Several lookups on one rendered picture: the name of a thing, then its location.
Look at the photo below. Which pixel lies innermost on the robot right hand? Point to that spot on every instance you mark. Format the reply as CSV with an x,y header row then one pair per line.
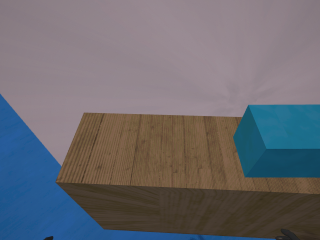
x,y
288,235

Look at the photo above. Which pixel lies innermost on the pedestal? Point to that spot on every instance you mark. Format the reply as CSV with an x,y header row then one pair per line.
x,y
180,174

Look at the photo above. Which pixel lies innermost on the carton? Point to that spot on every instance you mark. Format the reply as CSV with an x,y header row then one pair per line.
x,y
279,141

